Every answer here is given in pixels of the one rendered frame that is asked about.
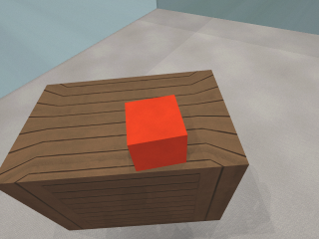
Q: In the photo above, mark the pedestal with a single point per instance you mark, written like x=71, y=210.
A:
x=71, y=161

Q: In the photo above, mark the carton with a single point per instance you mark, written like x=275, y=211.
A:
x=156, y=135

